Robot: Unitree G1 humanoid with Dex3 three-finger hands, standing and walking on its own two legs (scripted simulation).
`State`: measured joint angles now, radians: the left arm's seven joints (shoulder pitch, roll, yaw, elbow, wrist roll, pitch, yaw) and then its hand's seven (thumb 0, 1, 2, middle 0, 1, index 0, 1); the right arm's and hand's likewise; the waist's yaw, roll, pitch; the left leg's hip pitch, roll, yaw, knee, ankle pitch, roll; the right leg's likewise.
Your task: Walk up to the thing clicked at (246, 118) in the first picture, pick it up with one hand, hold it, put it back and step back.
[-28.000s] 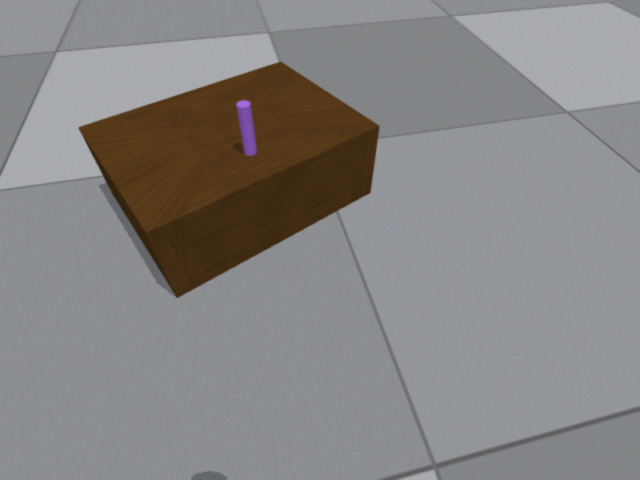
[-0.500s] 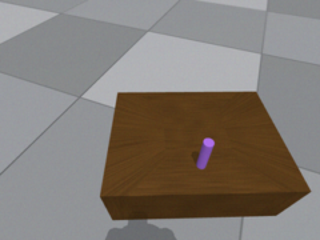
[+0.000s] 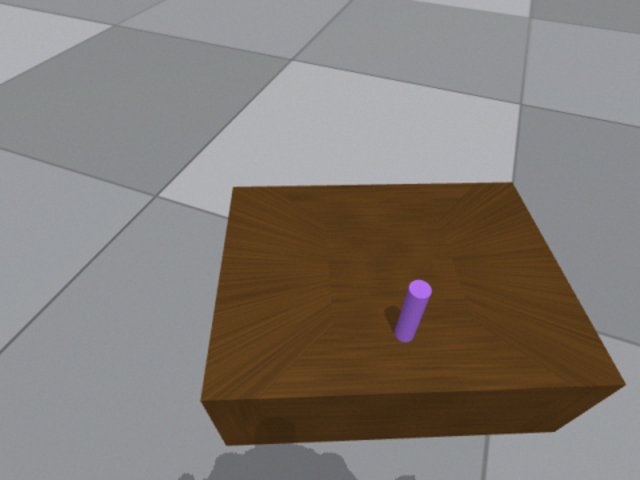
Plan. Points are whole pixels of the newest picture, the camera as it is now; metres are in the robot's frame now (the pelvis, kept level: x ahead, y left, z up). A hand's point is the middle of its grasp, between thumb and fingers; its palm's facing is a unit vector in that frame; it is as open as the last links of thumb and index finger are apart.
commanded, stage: stand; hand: right
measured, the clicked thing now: (411, 313) +0.54 -0.21 -0.32
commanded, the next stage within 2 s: step back in 0.60 s
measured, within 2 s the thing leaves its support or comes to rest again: neither
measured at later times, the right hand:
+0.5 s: hand out of the picture +0.07 -0.25 -0.16, palm faces -0.02 +0.94 -0.35, open 7.4 cm
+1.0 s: hand out of the picture +0.00 -0.25 -0.17, palm faces -0.02 +0.90 -0.44, open 7.4 cm
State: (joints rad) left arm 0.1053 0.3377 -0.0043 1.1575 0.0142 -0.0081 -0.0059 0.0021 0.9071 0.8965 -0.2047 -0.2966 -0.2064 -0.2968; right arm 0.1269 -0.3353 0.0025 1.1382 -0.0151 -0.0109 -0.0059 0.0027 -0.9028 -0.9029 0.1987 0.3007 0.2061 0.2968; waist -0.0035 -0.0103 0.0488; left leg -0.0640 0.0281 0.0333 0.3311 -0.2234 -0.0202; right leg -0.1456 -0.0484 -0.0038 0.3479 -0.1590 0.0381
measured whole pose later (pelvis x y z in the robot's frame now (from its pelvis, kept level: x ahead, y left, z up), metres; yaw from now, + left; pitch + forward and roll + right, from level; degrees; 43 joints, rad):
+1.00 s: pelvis -0.07 +0.04 -0.04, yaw +0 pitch -1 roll +0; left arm 0.02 0.42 0.06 0.90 0.03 0.06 0.03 0.00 0.91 0.90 -0.21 -0.30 -0.21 -0.30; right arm 0.14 -0.38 -0.06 0.95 -0.03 0.04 0.02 0.00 -0.90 -0.90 0.20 0.30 0.20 0.30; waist -0.02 -0.06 0.16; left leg -0.34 -0.03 0.00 0.76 -0.40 0.04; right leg -0.51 0.03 0.17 0.94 -0.50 -0.01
